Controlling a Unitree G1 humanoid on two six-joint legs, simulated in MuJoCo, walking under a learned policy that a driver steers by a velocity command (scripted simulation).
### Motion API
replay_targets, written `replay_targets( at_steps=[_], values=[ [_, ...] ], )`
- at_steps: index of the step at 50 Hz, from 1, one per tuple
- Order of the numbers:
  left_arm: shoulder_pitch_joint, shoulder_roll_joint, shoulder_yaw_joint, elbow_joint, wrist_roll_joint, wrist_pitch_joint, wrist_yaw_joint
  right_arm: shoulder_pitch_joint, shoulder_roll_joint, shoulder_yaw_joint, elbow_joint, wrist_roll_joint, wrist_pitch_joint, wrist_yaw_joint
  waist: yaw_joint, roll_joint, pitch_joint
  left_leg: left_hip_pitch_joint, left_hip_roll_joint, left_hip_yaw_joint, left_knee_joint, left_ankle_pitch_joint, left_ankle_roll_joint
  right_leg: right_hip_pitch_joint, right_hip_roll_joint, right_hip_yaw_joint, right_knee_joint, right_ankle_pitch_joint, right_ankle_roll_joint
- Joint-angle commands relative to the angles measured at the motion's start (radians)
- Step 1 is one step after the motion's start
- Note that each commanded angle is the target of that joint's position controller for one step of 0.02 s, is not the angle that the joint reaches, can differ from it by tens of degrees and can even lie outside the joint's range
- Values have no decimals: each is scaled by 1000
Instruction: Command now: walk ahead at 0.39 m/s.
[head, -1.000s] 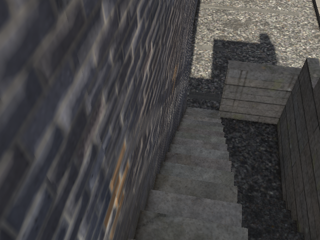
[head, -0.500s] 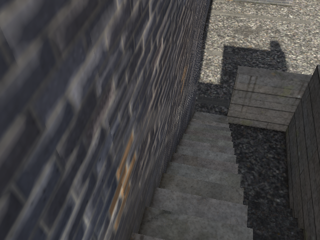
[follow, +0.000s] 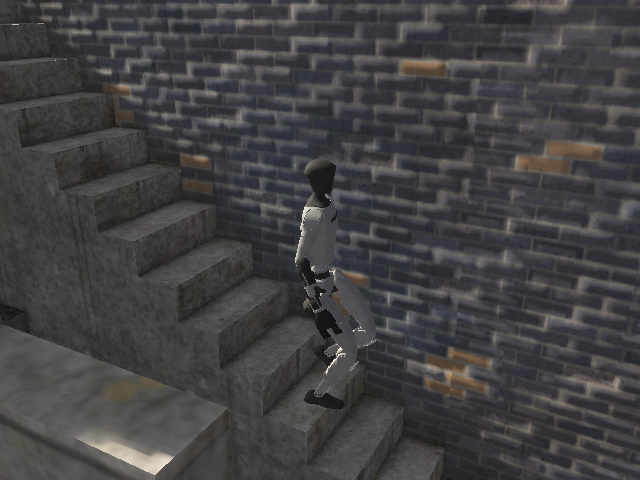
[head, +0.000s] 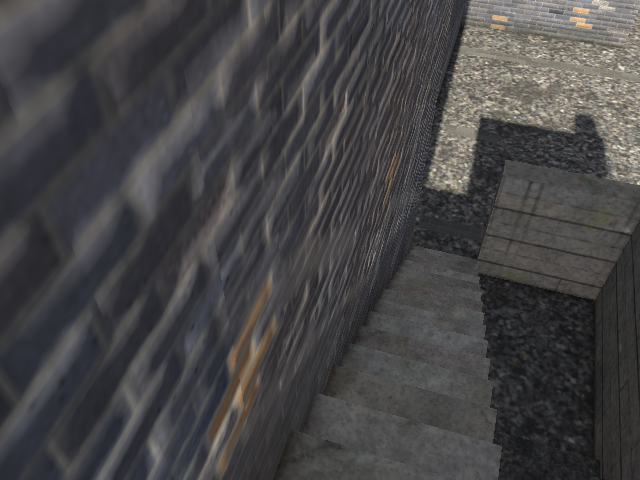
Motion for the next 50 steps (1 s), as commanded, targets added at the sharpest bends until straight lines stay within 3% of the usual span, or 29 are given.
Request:
replay_targets(
  at_steps=[1, 4, 7, 11, 14, 18, 19, 20, 21, 22, 23, 25, 26, 27, 28, 31, 34, 35, 38, 39, 40, 41, 42, 43, 44, 45, 46, 48, 50],
  values=[
    [154, -5, -26, 62, 15, -14, -23, -43, -5, 3, -57, -26, -20, 3, -33, -7, 114, -594, 13, -111, 142, 270, 25, 289, -244, 605, -374, -25, -215],
    [69, -12, -46, 96, 43, 10, -15, 26, 26, 34, -92, -55, 35, 56, -144, -20, 91, -446, 103, 47, 201, 422, 12, 4, -198, 467, -409, -17, -170],
    [101, -33, -75, 141, 65, -20, 30, -47, 31, 49, -169, -42, 49, 82, -98, -10, 131, -499, 172, 39, 87, 548, -21, -1, -216, 426, -353, 0, -154],
    [101, -7, -88, 87, 34, -29, 72, -128, 11, 56, -222, -52, 44, 90, -29, -70, 87, -210, 161, 149, -426, 865, -16, -127, -155, 287, -254, -135, -137],
    [6, 99, -61, 32, 49, 14, 21, -168, 36, 80, -292, -33, 58, 122, -44, -74, 105, 264, 98, 236, -580, 652, -23, -414, -131, 205, -232, -314, -115],
    [13, 121, -43, -14, -5, 26, 22, -240, -33, 92, -312, -38, 40, 134, 16, -4, 177, 175, 159, 103, -1202, 490, -19, 102, -179, 454, -129, -107, -131],
    [-56, 128, -49, -14, 29, 34, 7, -26, -40, 96, -245, -71, 34, 126, -84, -13, 150, 375, 169, 65, -1038, 648, -13, 3, -163, 494, 68, -32, -125],
    [-33, 115, -36, -5, -9, 44, 5, 150, -83, 66, -192, -40, 23, 121, -140, 136, 124, 449, 161, 120, -1446, 671, 13, 143, -77, 370, 269, -101, -80],
    [9, 151, -21, 31, 20, 61, -40, 267, -138, 37, -176, -57, 21, 110, -197, 147, 70, 685, 179, 174, -1433, 687, 55, 68, -34, 259, 500, 73, -30],
    [99, 47, -30, 58, 40, 66, -99, 435, -196, 6, -131, -59, 35, 125, -198, 262, -115, 1089, 326, 45, -959, 998, 241, -311, 39, 162, 987, -144, 54],
    [77, 74, -19, -3, 18, 48, -89, 456, -228, -4, -135, -40, 24, 150, -199, 224, -181, 1233, 410, -100, -859, 943, 337, -662, 90, 114, 1217, -177, 87],
    [-281, 31, -47, -190, 23, 32, -38, 192, -167, 10, -179, -1, -22, 130, -197, 137, -33, 1038, 559, -375, -1085, 265, 387, -933, -80, 150, 924, 22, 189],
    [-340, 61, -51, -232, 28, 38, -5, 134, -19, 48, -163, -3, -45, 112, -168, -6, 7, 885, 500, -272, -1064, 52, 309, -948, -189, 220, 623, 230, 186],
    [-242, 117, -38, -164, 22, 48, 11, 29, 34, 73, -190, 3, -44, 110, -104, -24, 86, 444, 478, -233, -1050, 80, 317, -646, -263, 247, 332, 410, 191],
    [-125, 136, -16, -87, 15, 64, 15, -39, -29, 52, -207, 22, -44, 109, -47, 36, 109, 144, 351, -84, -1049, 44, 276, -363, -240, 190, 209, 529, 191],
    [-73, 60, -12, -44, 97, 76, -56, 19, -140, 16, -192, 43, -47, 89, -37, 92, 63, -201, 195, 54, -949, 99, 230, 21, -129, -5, 348, 655, 185],
    [-406, 118, -12, -177, 57, 78, -18, 303, -22, 49, -63, 6, -54, 19, -249, 102, 22, 544, 364, -277, -730, -76, 243, -653, -242, 206, -65, 712, 219],
    [-355, 113, -26, -144, 23, 81, -13, 292, -30, 45, -95, 34, -37, -2, -257, 46, 36, 476, 315, -223, -668, -188, 189, -545, -256, 205, -360, 956, 240],
    [-301, 79, -24, -126, 44, 93, -43, 135, -170, 16, -175, 1, 7, 54, -158, 150, 81, -104, 215, -46, -714, -340, 149, 121, -133, -32, -185, 912, 203],
    [-112, 93, -4, -70, 59, 84, -33, 34, -143, 27, -202, -32, -7, 64, -60, 140, 94, -255, 236, -32, -628, -253, 112, 335, -127, -25, -31, 919, 205],
    [-49, 144, 22, -71, 50, 73, -38, -105, -128, 39, -261, -16, -22, 64, -13, 127, 122, -181, 233, 19, -545, -139, 67, 336, -133, -28, -163, 762, 208],
    [-144, 191, 38, -88, -9, 66, -35, -126, -166, 34, -249, 11, 1, 56, -57, 68, 173, 111, 234, 26, -386, -270, 32, 176, -186, 8, -717, 648, 191],
    [-69, 252, 65, 1, -45, 54, -24, 20, -202, 23, -150, -19, 37, 72, -93, -33, 94, 235, 221, -16, -195, -249, 40, 352, -195, -20, -892, 961, 173],
    [160, 287, 97, 43, -16, 32, -32, 138, -212, 26, -78, -97, 38, 123, -5, -4, -47, 56, 168, 31, 54, 25, -4, 765, -167, -110, -627, 1005, 100],
    [233, 429, 130, 61, -12, 22, -66, 469, 4, 49, -43, -46, 19, 137, -136, -351, -314, -230, -9, 98, 631, -576, -73, 1113, -347, 83, -219, 1817, -173],
    [236, 464, 137, 30, 5, 21, -73, 279, -133, 1, -155, 16, 28, 129, -17, -281, -181, -585, -45, 127, 875, -501, -111, 1033, -410, 352, -335, 1716, -242],
    [291, 341, 104, 49, 41, 10, -55, -19, -130, -10, -254, 31, 37, 109, 64, -133, -100, -779, -16, 87, 795, -369, -96, 974, -453, 409, -371, 1314, -216],
    [98, 184, 41, 61, 33, 28, -29, 127, 49, 45, -226, 3, 53, 92, -128, -41, 28, -646, 164, -25, 574, 11, 15, 482, -471, 456, -518, 458, -129],
    [51, 36, -13, 61, 44, 17, -9, 201, 80, 64, -210, -22, 37, 95, -207, 6, 128, -695, 225, -49, 411, 312, 55, 223, -415, 470, -572, 199, -69]
  ],
)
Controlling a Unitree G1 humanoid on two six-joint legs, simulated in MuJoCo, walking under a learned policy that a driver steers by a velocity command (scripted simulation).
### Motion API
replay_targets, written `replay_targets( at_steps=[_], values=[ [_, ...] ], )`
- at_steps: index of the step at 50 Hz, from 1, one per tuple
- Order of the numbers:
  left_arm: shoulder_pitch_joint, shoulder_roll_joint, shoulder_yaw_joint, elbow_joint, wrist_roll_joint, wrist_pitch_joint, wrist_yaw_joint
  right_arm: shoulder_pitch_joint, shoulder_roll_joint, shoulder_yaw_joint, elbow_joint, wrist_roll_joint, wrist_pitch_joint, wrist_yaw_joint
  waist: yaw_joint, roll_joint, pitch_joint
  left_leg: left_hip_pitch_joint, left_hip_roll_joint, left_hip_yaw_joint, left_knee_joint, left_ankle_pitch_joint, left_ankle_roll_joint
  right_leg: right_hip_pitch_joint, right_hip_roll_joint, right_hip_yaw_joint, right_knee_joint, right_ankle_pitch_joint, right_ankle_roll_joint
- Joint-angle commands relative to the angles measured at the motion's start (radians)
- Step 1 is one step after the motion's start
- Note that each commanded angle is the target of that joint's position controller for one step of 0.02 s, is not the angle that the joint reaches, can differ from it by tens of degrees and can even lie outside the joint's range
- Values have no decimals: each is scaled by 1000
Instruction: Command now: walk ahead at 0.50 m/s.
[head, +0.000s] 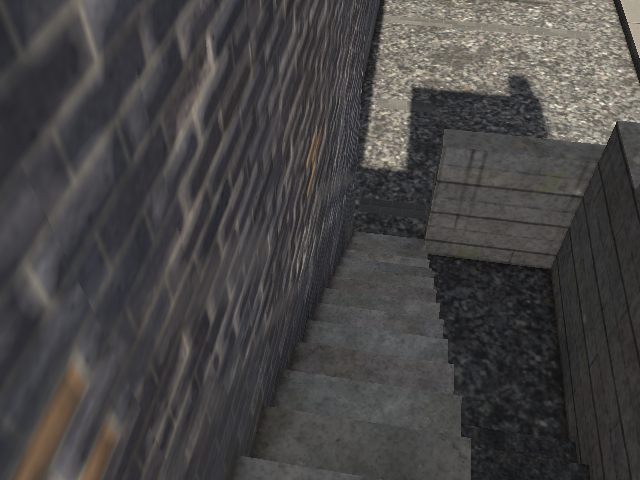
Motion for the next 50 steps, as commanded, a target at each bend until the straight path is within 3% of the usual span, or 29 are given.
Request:
replay_targets(
  at_steps=[1, 2, 5, 9, 14, 19, 20, 21, 22, 23, 24, 25, 27, 28, 29, 31, 32, 33, 35, 37, 39, 40, 41, 42, 43, 44, 45, 48, 50],
  values=[
    [125, -76, -56, 42, 14, -29, 31, 157, 120, 49, -64, -25, -8, 10, -81, 5, 101, -482, 141, -74, -139, 411, 48, 51, -330, 536, -295, -37, -155],
    [116, -90, -70, 41, -14, -55, 48, 154, 96, 41, -41, -15, -7, 15, -66, 57, 65, -371, 113, -49, -356, 587, 26, -73, -290, 459, -325, -81, -172],
    [79, 6, -84, 54, 6, -89, 77, 47, 29, 31, -59, -13, -2, 24, -62, 6, 39, -227, 98, -4, -447, 656, 4, -164, -217, 394, -284, -103, -180],
    [188, -43, -109, 79, -7, -85, 99, -66, -3, 20, -73, -39, -24, -3, 31, -25, 92, -346, 72, -38, -804, 836, -1, 83, -191, 380, -104, -85, -175],
    [190, -50, -117, 40, -17, -31, 81, -189, 71, 53, -121, -59, -13, 14, 94, -36, 111, 91, 36, 115, -1134, 838, 23, -152, -129, 300, -33, -295, -195],
    [104, 5, -87, -28, -46, -19, 62, -287, -5, 74, -166, -55, -23, 39, 148, 23, 160, 265, 50, 102, -1653, 565, -38, 104, -101, 374, 122, -156, -163],
    [59, 32, -88, -29, -13, -20, 44, -184, -7, 74, -141, -67, -27, 40, 79, -19, 120, 462, 44, 97, -1509, 608, -40, 44, -112, 393, 210, 27, -154],
    [72, 30, -77, -27, -37, -10, 33, -81, -46, 60, -86, -37, -34, 43, 95, 51, 102, 469, 76, 40, -1830, 554, -34, 188, -76, 417, 337, -34, -152],
    [109, 26, -74, 20, -43, 1, 24, 22, -52, 46, -59, -50, -34, 34, 34, 95, 92, 639, 41, 116, -1924, 618, -27, 161, -32, 391, 482, -6, -140],
    [68, 44, -62, 28, 2, 14, -10, 308, -80, 30, 25, -80, -38, 21, -93, 134, 59, 967, 63, 116, -1886, 785, 5, -21, 10, 329, 772, 54, -94],
    [162, -6, -54, 47, 18, 22, -60, 476, -140, 2, 69, -57, -29, 13, -103, 286, -200, 1425, 249, -62, -1537, 1146, 264, -349, 84, 213, 1221, -288, -5],
    [101, -22, -56, -43, 1, 14, -64, 435, -185, -9, 53, -37, -28, 26, -86, 220, -298, 1608, 330, -178, -1350, 1230, 363, -682, 114, 144, 1414, -402, 38],
    [-209, -19, -65, -235, -9, -8, -40, 252, -162, -13, 33, -1, -50, 13, -95, 99, -222, 1487, 430, -355, -1469, 775, 404, -977, 12, 146, 1246, -368, 114],
    [-307, 9, -61, -273, 18, -5, -9, 87, -38, 23, -9, 27, -73, -1, -44, -12, -110, 1171, 377, -298, -1492, 466, 326, -970, -83, 193, 891, -193, 120],
    [-284, -10, -70, -223, 27, 4, 10, -39, 82, 58, -24, 9, -89, -10, 25, -78, 19, 787, 344, -196, -1503, 401, 277, -784, -180, 246, 573, 29, 111],
    [-67, -26, -56, -36, 43, 31, 1, -23, -91, 1, -18, 15, -81, -12, 78, 102, 42, 220, 146, -25, -1526, 393, 282, -179, -99, 96, 407, 423, 115],
    [2, -76, -75, -18, 73, 38, -30, 66, -107, -8, 25, -6, -73, -19, 87, 114, 5, 103, 140, -58, -1476, 303, 280, -35, -46, 49, 591, 492, 94],
    [-83, -37, -65, -54, 97, 35, -36, 57, 8, 20, -3, 6, -81, -43, 43, 72, 14, 248, 140, -94, -1381, 106, 243, -262, -122, 176, 369, 666, 83],
    [-192, 15, -60, -80, 31, 17, -24, 115, -10, 17, 1, 28, -84, -77, -51, 1, -22, 426, 111, -59, -1201, -47, 183, -314, -121, 166, -41, 923, 102],
    [-239, -20, -59, -97, -18, 27, -24, 120, -101, 0, 13, -17, -60, -55, -31, 33, 25, 165, 119, -73, -1221, -213, 174, 35, -69, 78, -5, 894, 114],
    [-17, 49, -22, -40, 57, 22, -22, -33, -79, 7, -50, -36, -60, -30, 101, 105, 102, -12, 134, -68, -1110, -96, 160, 220, -13, 37, 290, 639, 120],
    [19, 112, 2, -30, 33, 12, -19, -95, -99, 1, -70, -28, -63, -28, 113, 91, 99, 97, 144, -70, -1013, 33, 130, 221, -14, 34, 199, 516, 126],
    [-103, 156, 16, -65, -20, 16, -6, -101, -143, -22, -52, 31, -48, -31, 78, 1, 123, 492, 65, -26, -771, -106, 55, 25, -97, 105, -519, 389, 104],
    [150, 144, 17, 60, -41, -5, -7, 29, -136, -8, 5, -31, -25, -13, 87, -32, 17, 433, 59, -81, -536, 48, 46, 401, -71, 1, -468, 711, 71],
    [544, 196, 60, 163, -17, -25, -16, 28, -151, -20, 17, -69, -35, 20, 261, -157, -77, 147, -68, -71, 8, 9, -10, 801, -93, 4, -155, 820, -78],
    [296, 309, 55, 24, -81, -29, -42, 333, 22, -7, 37, -16, -34, 43, 9, -411, -311, -233, -150, 29, 295, -461, -48, 959, -337, 389, 6, 1494, -345],
    [300, 224, 48, 22, 2, -22, -17, 65, -55, -28, -71, 9, -34, 32, 156, -162, -131, -490, -117, -63, 243, -319, -49, 868, -397, 599, -53, 1154, -356],
    [85, -66, -48, 10, -11, -24, 15, 129, 106, 26, -37, -19, -28, -15, -49, 28, 18, -499, 79, -118, -80, 170, 7, 304, -313, 551, -160, 366, -185],
    [6, -148, -93, 11, -28, -50, 49, 71, 68, 21, -18, -34, -36, 5, -77, 95, 96, -230, 150, -62, -506, 539, 25, -171, -265, 459, -236, 119, -202]
  ],
)
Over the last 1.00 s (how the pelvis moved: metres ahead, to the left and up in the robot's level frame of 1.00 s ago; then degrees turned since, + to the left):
0.40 -0.07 -0.35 -1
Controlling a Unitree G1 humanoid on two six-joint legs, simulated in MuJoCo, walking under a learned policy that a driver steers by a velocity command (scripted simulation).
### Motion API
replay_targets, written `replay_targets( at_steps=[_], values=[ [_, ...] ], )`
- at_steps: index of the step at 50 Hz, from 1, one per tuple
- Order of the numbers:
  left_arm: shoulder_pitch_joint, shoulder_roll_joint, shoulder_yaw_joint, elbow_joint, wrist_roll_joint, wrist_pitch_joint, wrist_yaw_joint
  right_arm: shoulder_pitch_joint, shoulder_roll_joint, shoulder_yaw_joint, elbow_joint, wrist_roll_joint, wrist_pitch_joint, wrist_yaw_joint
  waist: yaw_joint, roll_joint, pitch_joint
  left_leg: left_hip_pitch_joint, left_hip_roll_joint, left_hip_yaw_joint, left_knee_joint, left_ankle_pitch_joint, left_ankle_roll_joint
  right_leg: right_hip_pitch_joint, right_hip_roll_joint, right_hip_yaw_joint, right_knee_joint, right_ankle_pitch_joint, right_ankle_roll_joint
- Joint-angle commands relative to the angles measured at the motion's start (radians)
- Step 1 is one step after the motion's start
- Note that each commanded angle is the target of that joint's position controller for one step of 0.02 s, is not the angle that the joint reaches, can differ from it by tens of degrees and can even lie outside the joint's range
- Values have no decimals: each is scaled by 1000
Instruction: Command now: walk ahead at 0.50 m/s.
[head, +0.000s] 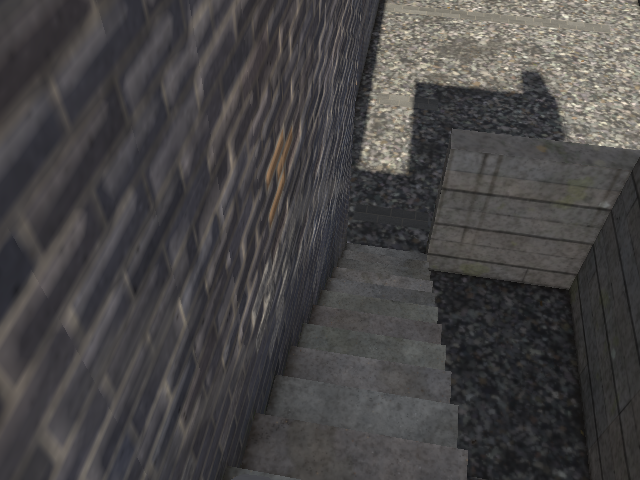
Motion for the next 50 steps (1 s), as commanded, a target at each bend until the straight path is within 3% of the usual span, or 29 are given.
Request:
replay_targets(
  at_steps=[1, 2, 3, 4, 5, 6, 7, 8, 9, 10, 11, 12, 15, 16, 18, 20, 24, 28, 30, 32, 34, 35, 37, 38, 40, 41, 45, 49, 50],
  values=[
    [-115, 46, 10, -62, -57, -22, 7, -110, -20, 4, -73, 125, 32, -122, -113, 189, 139, 350, 47, 162, -887, 428, -71, -406, -220, 368, -504, 350, -59],
    [-128, 50, -56, -67, 42, -48, 29, 41, 50, 40, -19, 9, 18, 1, -155, -136, 38, 315, 83, 83, -348, 540, -2, -529, -197, 345, -307, 95, -171],
    [-36, 30, -53, -36, 16, -54, 45, 109, -5, 22, 10, -60, 11, 37, -110, -73, 76, -4, 72, 6, -445, 599, 12, -229, -212, 362, -182, 18, -204],
    [39, 60, 9, 9, -93, -34, 17, -96, -30, -4, 0, 114, 23, -112, -53, 206, 64, 214, 57, 172, -1054, 762, -38, -101, -147, 284, -307, 176, -55],
    [27, 67, 15, 6, -92, -28, -10, -168, -38, 10, -13, 125, 19, -152, 10, 125, 62, 439, 41, 200, -1204, 930, -44, -199, -107, 274, -274, 21, -44],
    [-82, 41, -58, -102, 4, -43, 21, -114, 37, 63, -44, -84, 13, -24, -21, -276, 55, 522, 51, 105, -1060, 685, -3, -354, -143, 220, -122, -65, -131],
    [-85, 53, -48, -78, 22, -30, 12, -42, -7, 39, -27, -92, 10, 12, -48, -117, 49, 512, 1, 126, -979, 642, 16, -344, -168, 268, -86, -173, -181],
    [-83, 75, -43, -109, 20, -21, 13, -91, -51, 37, -58, -79, 10, 32, -11, -77, 81, 423, 7, 107, -1080, 586, 6, -251, -184, 315, -47, -198, -200],
    [92, -1, 15, -18, -55, 6, 18, -229, -59, 0, -10, 157, -8, -87, 88, 145, 98, 420, -47, 294, -1460, 828, -43, 64, -98, 189, -66, 156, -69],
    [95, 42, 27, -9, -46, 20, 21, -226, -55, 13, -10, 169, -21, -123, 121, 28, 103, 547, 16, 180, -1498, 835, -71, 64, -108, 255, 22, 223, -64],
    [-65, 105, -43, -110, 34, -4, -7, -75, 15, 81, -51, -108, -7, -1, -38, -245, 106, 690, 61, 79, -1180, 518, -24, -176, -192, 424, 192, 40, -120],
    [-119, 79, -17, -127, 27, -7, -11, 101, -65, 34, 13, -111, -17, 22, -75, 2, 62, 709, 18, 121, -1314, 422, -1, -76, -165, 345, 297, 160, -132],
    [5, 67, -13, -80, 18, 33, -55, 249, -115, 16, 74, -26, -20, 20, -64, 86, 51, 1045, 109, 96, -1875, 640, 77, -27, -68, 329, 716, 262, -47],
    [100, -7, -7, -61, 24, 44, -79, 417, -198, -16, 113, -22, -9, 15, -96, 254, -235, 1578, 275, -38, -1296, 1136, 327, -463, 19, 174, 1211, -288, 48],
    [-138, 23, -15, -236, -19, 31, -61, 302, -200, -30, 98, -19, -14, 22, -123, 65, -219, 1584, 469, -374, -1347, 896, 467, -919, -22, 163, 1218, -321, 146],
    [-360, 58, -17, -305, 50, 38, -12, 24, 71, 57, 49, 35, -59, -18, -22, -159, -65, 1100, 329, -210, -1358, 391, 267, -898, -221, 271, 572, 52, 167],
    [26, -68, -35, -33, 72, 49, -76, 46, -125, 1, 70, 35, -57, -16, 125, 74, 14, 54, 59, 23, -1292, 394, 214, 129, -108, 9, 508, 603, 147],
    [-359, 55, -14, -158, 43, 59, -47, 291, 7, 23, 139, 78, -61, -106, -142, 26, -5, 756, 106, -122, -972, -97, 150, -519, -204, 207, -269, 927, 165],
    [-320, -4, -24, -143, 5, 66, -61, 211, -99, -2, 118, 40, -17, -64, -84, 37, 65, 327, 89, -130, -1075, -262, 177, -72, -140, 84, -201, 967, 150],
    [-36, -3, -3, -92, 54, 61, -54, 2, -63, 21, 48, 2, -25, -32, 104, 91, 51, 13, 88, -97, -951, -155, 118, 342, -103, 45, 123, 905, 164],
    [-48, 131, 50, -104, -40, 47, -30, -32, -128, -6, 30, 49, -19, -31, 103, -89, 34, 392, -8, 23, -609, -124, 13, 328, -142, 2, -692, 867, 143],
    [60, 25, 43, -81, -72, 35, -36, 356, -176, -61, 154, 138, 45, -152, 5, -106, -119, 393, -68, 170, -238, -515, 84, 547, -244, 160, -775, 1201, 77],
    [109, 155, 85, -91, -52, 32, -34, 364, -106, -29, 57, 218, 33, -191, -28, -255, -355, -106, -15, 213, 260, -821, -20, 1012, -484, 336, -110, 2200, -94],
    [228, 304, 111, -81, 10, 10, -58, 284, 34, 3, 29, 48, 20, -72, 115, -295, -330, -302, -111, -8, 550, -664, -96, 968, -564, 483, -142, 1819, -345],
    [78, 159, 63, -76, 63, 24, -47, 260, 15, -5, 24, 34, 13, -29, 24, 14, -39, -335, 16, -106, 182, -196, -50, 479, -520, 477, -294, 1045, -237],
    [19, 80, 59, -93, -4, 62, -27, 156, -55, -32, 34, 171, 64, -150, -20, 16, -150, -17, -19, 58, 40, -298, -63, 321, -529, 428, -394, 849, -247],
    [-109, -10, 13, -81, -45, 45, -24, 40, 33, 1, -21, 114, 135, -187, -106, -103, 118, 68, 39, 107, -490, 196, -110, -81, -308, 251, -468, 323, -89],
    [-193, 100, 46, -79, -29, 59, -16, 213, -19, -20, 135, 92, 123, -161, -140, -247, -28, 686, 32, 198, -807, 392, -86, -183, -238, 156, -506, 207, -86],
    [-262, 195, 65, -141, 46, 12, -19, 334, -31, 10, 93, -32, 57, 8, -161, -178, 322, 562, -6, 184, -434, 205, -6, -530, -312, 204, -460, -91, -111]
  ],
)
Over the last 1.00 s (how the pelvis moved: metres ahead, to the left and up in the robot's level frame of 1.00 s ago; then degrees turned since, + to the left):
0.53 -0.09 -0.41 -1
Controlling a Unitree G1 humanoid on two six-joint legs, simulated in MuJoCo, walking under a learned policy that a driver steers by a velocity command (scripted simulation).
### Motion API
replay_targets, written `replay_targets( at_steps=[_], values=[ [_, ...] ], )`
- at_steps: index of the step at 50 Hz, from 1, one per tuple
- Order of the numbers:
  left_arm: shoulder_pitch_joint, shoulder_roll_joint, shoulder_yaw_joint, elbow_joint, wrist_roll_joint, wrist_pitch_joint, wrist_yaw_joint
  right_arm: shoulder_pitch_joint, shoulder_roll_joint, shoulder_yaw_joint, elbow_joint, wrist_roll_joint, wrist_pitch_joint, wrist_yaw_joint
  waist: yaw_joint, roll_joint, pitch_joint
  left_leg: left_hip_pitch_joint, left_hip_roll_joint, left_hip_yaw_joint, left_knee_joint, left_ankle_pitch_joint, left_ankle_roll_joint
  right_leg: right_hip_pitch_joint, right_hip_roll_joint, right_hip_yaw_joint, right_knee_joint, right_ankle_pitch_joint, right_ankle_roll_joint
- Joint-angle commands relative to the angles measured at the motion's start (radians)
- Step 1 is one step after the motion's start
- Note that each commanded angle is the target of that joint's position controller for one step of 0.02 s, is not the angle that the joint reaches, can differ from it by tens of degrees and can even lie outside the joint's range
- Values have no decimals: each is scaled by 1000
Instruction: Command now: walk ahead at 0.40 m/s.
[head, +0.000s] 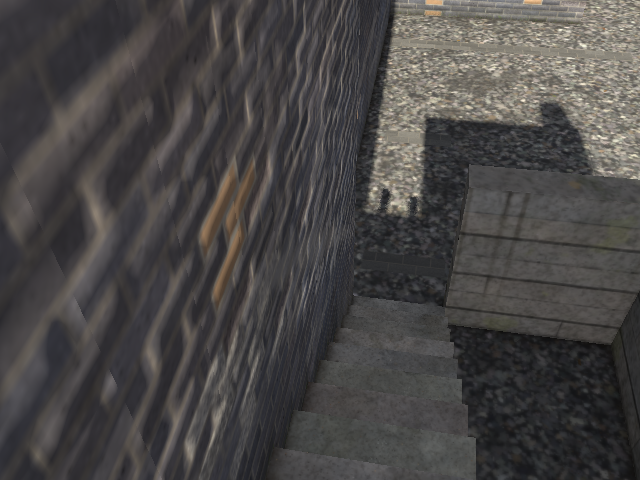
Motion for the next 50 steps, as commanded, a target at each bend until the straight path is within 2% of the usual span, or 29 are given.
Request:
replay_targets(
  at_steps=[1, 3, 4, 5, 6, 7, 8, 9, 11, 13, 14, 18, 21, 23, 25, 26, 28, 29, 30, 32, 33, 35, 38, 41, 43, 46, 47, 49, 50],
  values=[
    [-278, 315, 72, -136, 47, -58, 17, 329, -89, -5, 58, -124, -87, 174, -131, -115, 226, 296, -40, -12, 194, -149, 76, -547, -213, 208, -204, -222, -178],
    [-113, 232, 45, -101, 22, -64, 51, 120, -92, 3, -44, -83, -131, 166, -6, -108, 132, 96, 8, -45, -24, -212, 80, -175, -278, 310, -135, -169, -216],
    [-115, 232, 61, -119, -14, -73, 63, -101, -79, 7, -141, -25, -141, 139, 66, -64, 125, 19, 5, -42, -438, -500, 63, -23, -256, 337, -73, -213, -226],
    [-46, 232, 75, -91, -34, -58, 59, -124, -72, 2, -151, -8, -149, 125, 57, -31, 72, 169, -71, 71, -536, -580, 55, -37, -215, 335, -6, -211, -237],
    [-31, 221, 79, -79, 0, -51, 37, 43, -94, -16, -94, -19, -165, 112, -13, 4, 9, 377, -89, 25, -520, -394, 105, -125, -126, 256, 231, -59, -206],
    [-72, 142, 63, -131, 26, -50, 28, 242, -212, -53, -25, -44, -172, 114, -54, 274, -113, 673, 44, -282, -574, 150, 300, -406, 50, 81, 690, -59, -73],
    [-121, 88, 41, -185, 3, -79, 28, 518, -227, -50, 18, -89, -187, 164, -179, 309, -173, 1019, 232, -698, -677, 353, 492, -845, 216, 248, 864, -268, -5],
    [-342, 141, 51, -240, -33, -98, 48, 572, -169, -44, 64, -108, -198, 194, -251, 182, 21, 995, 321, -899, -714, 90, 555, -1124, 196, 353, 812, -265, 26],
    [-430, 163, 41, -246, -35, -75, 101, 220, -134, -31, 21, -58, -161, 187, -122, 11, 34, 720, 277, -696, -689, -254, 457, -1036, 46, 302, 743, -88, 69],
    [-171, 133, 22, -139, 51, -34, 90, -7, -66, -14, -31, -34, -128, 152, 26, 4, 23, 221, 169, -457, -667, -410, 353, -636, -39, 194, 777, 205, 87],
    [-110, 129, 19, -94, 95, -25, 60, -68, 43, 18, -59, -29, -143, 125, 41, 1, 16, 101, 27, -267, -551, -355, 274, -530, -40, 231, 589, 593, 80],
    [-216, 149, 34, -130, 30, -30, -1, 90, -115, -4, -18, -19, -168, 70, -45, -17, 2, 0, -7, -70, -392, -494, 215, -228, -34, 52, 213, 687, 66],
    [-408, 99, 3, -228, 14, -4, 9, 197, -100, 5, 17, -31, -134, 93, -147, 60, 94, 193, 85, -277, -444, -487, 282, -322, -39, 58, 28, 498, 100],
    [-292, 131, 10, -209, 56, 4, 19, 94, -139, 0, 10, -59, -146, 103, -85, 96, 62, 219, 121, -374, -302, -335, 297, -229, -45, 96, 149, 537, 100],
    [-307, 147, 9, -199, 7, -10, 25, 50, -129, 0, -4, -25, -125, 89, -104, 5, 102, 532, 100, -353, -102, -397, 245, -350, -96, 127, -382, 317, 101],
    [-38, 165, 23, -104, 4, -28, 33, 31, -137, -2, 10, -54, -123, 117, -35, 5, -22, 401, 62, -280, 44, -177, 241, 35, -13, -21, -194, 438, 97],
    [366, 290, 89, 13, 11, -50, 27, 9, -132, -17, 14, -93, -131, 190, 134, -254, -60, 120, -151, -165, 714, -290, 151, 493, -39, 45, -332, 741, -59],
    [312, 353, 95, -42, 55, -54, 15, 80, -23, -9, 14, -54, -132, 199, 45, -279, -141, -310, -288, -103, 1109, -844, 56, 755, -200, 253, 33, 1579, -276],
    [297, 385, 126, -49, 43, -54, 11, 75, -12, 4, -78, -46, -133, 190, 40, -194, -180, -593, -246, -149, 1004, -769, 20, 919, -323, 408, 58, 1680, -396],
    [160, 237, 85, -16, 45, -49, 4, 71, -27, 4, -101, -36, -97, 169, -21, -8, -76, -715, -64, -233, 958, -517, 42, 583, -377, 496, 8, 1016, -335],
    [47, 46, 24, -31, 33, -58, 21, 151, 27, 28, -51, -64, -85, 163, -103, 80, -20, -613, 4, -245, 673, -249, 51, 317, -263, 358, -8, 890, -213],
    [-31, -20, -8, -36, -10, -73, 53, 214, 42, 41, -6, -35, -88, 190, -154, 38, 95, -223, 54, -120, 335, 101, 85, -308, -127, 218, -92, 691, -181],
    [-145, 190, -3, -55, 43, -105, 71, 94, 29, 69, -52, -42, -65, 238, -148, 30, 1, 111, 47, -86, 257, 305, 51, -560, -65, 217, -55, 363, -214],
    [100, 127, -25, -2, 9, -121, 112, -75, -79, 40, -95, -120, -57, 180, 26, 5, 55, -362, 76, -167, -170, 382, 32, 52, -116, 315, 166, 316, -185],
    [118, 101, -45, -23, 2, -92, 105, -140, -25, 54, -120, -105, -58, 179, 56, -77, 62, -29, 39, -59, -435, 436, 46, -161, -67, 287, 180, 151, -218],
    [19, 200, -16, -82, 4, -52, 57, -164, -57, 67, -184, -111, -51, 193, 40, -15, 134, 236, -3, -12, -539, 270, 46, -333, -53, 338, 220, 31, -247],
    [-17, 204, -20, -82, 26, -55, 53, -90, -46, 76, -169, -132, -59, 193, 2, -37, 127, 325, -7, -35, -471, 280, 51, -327, -54, 371, 305, 140, -234],
    [-62, 220, -6, -117, -20, -46, 54, -5, -85, 59, -156, -107, -79, 189, -11, 65, 127, 410, -11, -8, -938, 235, 81, -121, -27, 419, 464, 157, -222],
    [-58, 197, -13, -98, 36, -41, 17, 319, -144, 26, -47, -111, -100, 173, -124, 95, 75, 771, -15, 6, -831, 413, 107, -279, 39, 377, 763, 231, -157]
  ],
)
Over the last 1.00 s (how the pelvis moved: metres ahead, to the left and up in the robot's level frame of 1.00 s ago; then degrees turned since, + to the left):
0.46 -0.06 -0.36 0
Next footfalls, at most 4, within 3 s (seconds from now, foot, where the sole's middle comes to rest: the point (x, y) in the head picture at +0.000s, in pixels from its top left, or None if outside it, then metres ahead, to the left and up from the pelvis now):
0.10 left None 0.06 0.12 -0.76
0.56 right None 0.28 -0.06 -0.95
1.02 left None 0.54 0.10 -1.15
1.48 right None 0.76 -0.19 -1.34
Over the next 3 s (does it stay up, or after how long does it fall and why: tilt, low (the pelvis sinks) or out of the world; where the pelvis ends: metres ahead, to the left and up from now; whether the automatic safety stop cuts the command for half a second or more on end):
stays up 1.42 -0.14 -1.14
